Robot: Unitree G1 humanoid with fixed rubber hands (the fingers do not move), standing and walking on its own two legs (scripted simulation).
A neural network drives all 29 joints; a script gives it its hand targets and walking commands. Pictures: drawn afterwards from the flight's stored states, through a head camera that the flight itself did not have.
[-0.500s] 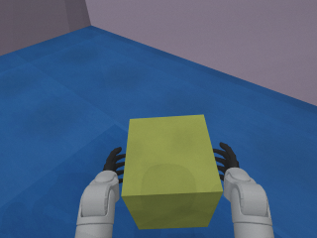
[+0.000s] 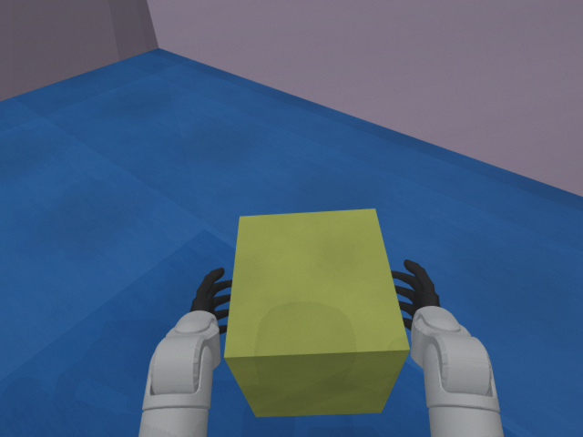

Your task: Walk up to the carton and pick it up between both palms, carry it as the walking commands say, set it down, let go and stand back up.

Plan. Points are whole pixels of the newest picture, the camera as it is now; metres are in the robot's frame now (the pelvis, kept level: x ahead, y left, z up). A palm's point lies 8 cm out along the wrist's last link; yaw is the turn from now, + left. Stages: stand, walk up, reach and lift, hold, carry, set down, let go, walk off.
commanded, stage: carry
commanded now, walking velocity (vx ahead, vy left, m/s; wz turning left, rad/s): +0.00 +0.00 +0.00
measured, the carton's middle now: (312, 318) +0.32 -0.01 -0.01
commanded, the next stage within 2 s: hold in 1.86 s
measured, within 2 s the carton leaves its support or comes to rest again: neither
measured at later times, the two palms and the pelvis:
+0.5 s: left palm (192, 330) +0.26 +0.16 +0.04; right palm (413, 319) +0.27 -0.13 +0.06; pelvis +0.00 +0.01 +0.00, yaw +0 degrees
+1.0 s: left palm (184, 327) +0.26 +0.17 +0.05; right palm (406, 321) +0.27 -0.12 +0.06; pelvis +0.00 +0.02 +0.00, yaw +0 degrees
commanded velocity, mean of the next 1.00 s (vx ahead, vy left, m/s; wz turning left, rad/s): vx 0.00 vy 0.00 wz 0.00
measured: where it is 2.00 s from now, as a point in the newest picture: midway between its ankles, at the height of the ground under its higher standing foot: outside the picture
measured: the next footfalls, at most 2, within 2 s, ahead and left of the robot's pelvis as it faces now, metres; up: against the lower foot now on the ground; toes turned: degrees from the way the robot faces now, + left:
none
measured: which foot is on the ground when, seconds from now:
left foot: down 0.00-1.00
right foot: down 0.00-1.00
